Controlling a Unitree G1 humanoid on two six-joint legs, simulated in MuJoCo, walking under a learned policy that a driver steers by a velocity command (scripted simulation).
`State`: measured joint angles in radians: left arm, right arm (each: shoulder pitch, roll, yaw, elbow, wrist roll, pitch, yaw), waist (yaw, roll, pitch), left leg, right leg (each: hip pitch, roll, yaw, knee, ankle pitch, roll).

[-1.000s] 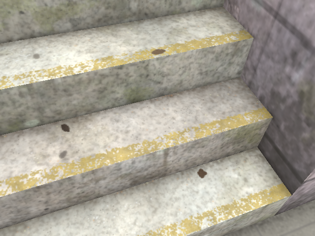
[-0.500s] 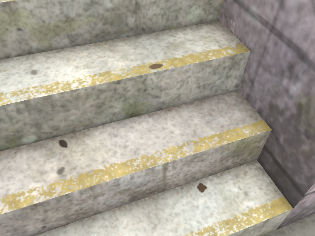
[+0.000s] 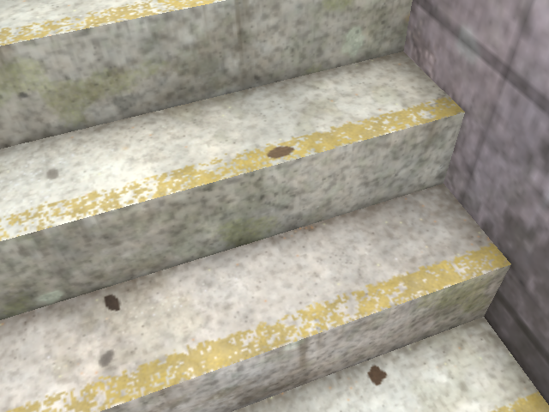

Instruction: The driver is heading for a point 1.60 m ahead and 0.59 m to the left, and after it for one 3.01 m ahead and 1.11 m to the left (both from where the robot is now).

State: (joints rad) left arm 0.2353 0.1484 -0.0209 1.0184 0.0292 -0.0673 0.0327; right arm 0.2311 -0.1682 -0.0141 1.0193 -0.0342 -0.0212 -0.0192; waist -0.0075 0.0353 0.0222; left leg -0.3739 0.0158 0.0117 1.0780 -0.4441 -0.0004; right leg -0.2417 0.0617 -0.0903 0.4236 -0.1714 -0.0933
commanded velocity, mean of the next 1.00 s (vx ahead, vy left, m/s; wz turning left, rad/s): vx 0.05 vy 0.00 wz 0.00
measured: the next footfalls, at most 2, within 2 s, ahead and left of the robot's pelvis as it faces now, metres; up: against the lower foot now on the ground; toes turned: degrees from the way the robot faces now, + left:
left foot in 0.14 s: +0.05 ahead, +0.12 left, +0.00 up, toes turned -2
